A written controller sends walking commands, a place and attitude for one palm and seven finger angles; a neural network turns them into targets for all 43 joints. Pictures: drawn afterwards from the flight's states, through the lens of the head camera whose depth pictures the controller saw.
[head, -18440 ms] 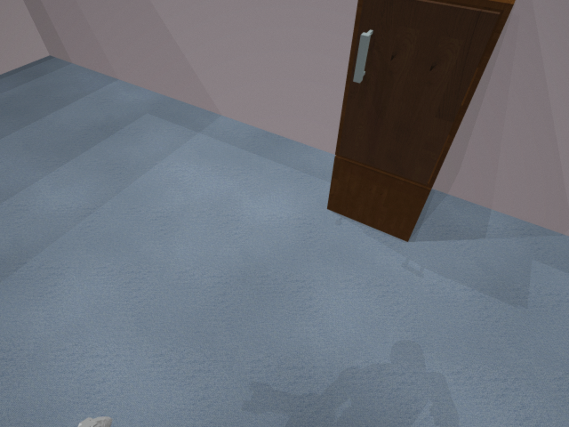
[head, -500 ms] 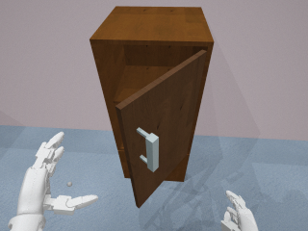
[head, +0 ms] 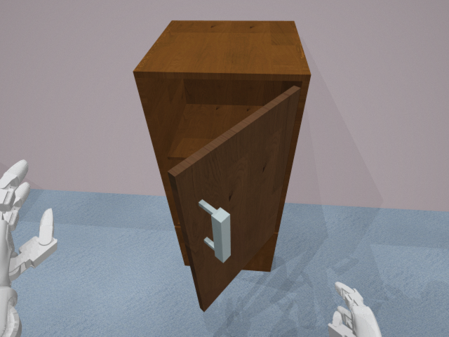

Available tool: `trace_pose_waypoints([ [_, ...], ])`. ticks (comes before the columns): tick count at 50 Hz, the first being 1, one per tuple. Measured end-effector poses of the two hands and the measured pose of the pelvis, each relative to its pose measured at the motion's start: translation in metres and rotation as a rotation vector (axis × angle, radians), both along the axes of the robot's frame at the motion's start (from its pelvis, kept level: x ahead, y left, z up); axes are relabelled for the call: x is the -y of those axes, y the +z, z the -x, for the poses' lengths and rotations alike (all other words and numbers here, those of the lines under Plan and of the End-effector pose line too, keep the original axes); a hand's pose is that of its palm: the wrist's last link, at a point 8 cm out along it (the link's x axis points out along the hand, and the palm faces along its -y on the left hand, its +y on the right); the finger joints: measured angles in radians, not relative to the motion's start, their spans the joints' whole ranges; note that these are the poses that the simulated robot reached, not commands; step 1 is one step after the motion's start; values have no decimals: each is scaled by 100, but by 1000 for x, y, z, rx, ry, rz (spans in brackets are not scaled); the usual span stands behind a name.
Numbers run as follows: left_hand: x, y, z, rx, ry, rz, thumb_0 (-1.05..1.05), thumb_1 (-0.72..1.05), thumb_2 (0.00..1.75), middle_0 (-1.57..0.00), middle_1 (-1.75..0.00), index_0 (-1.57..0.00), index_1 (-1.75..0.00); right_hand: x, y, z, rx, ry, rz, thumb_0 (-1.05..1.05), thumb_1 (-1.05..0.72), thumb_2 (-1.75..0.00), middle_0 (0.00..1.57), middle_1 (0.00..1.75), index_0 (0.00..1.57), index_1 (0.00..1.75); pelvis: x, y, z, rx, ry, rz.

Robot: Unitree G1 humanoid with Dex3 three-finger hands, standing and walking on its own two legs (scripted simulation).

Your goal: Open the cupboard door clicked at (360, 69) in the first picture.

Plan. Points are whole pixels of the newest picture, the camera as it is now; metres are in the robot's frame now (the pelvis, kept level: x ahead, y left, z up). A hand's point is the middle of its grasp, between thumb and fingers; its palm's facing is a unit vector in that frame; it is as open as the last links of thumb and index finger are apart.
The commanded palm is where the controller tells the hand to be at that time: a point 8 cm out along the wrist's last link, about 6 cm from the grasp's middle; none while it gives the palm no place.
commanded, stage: draw the hand back to the body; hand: left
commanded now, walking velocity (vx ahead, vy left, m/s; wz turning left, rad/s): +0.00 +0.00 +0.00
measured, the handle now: (214, 231) +0.32 +0.07 +0.01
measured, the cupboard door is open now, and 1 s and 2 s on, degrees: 53 53 53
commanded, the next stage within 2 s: step back with the hand held close in 0.32 s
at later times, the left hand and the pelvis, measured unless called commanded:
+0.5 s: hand (60, 238) +0.19 +0.25 +0.16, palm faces +0.48 -0.79 -0.39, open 7.4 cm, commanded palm +0.13 +0.28 +0.17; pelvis +0.00 -0.02 +0.00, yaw +1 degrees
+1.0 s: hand (17, 282) +0.13 +0.27 +0.16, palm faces +0.39 -0.79 -0.48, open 7.4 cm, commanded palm +0.07 +0.31 +0.17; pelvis -0.07 +0.01 -0.01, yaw +0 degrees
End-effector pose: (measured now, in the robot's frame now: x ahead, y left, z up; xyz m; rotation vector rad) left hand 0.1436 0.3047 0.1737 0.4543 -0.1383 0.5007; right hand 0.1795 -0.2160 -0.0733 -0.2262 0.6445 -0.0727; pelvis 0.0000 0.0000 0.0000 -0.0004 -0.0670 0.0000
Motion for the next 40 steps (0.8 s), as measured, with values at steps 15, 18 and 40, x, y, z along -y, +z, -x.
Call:
trace_pose_waypoints([
  [15,18,-7,-1,-27,-18,28,1,88,90,-21,-30,-21,-30,18,-3,3,-21,-22,2,1,-90,-90,21,30,20,30,13,2,-1,9,0,-2],
  [18,19,-4,0,-17,-17,22,2,89,90,-21,-30,-21,-30,19,-3,4,-18,-23,-1,1,-91,-90,21,30,20,30,15,2,0,11,0,-2],
  [40,10,1,21,-91,-115,-99,1,89,90,-21,-30,-22,-31,27,-4,44,-116,-120,30,1,-91,-90,21,30,20,30,0,0,35,-56,-4,15],
])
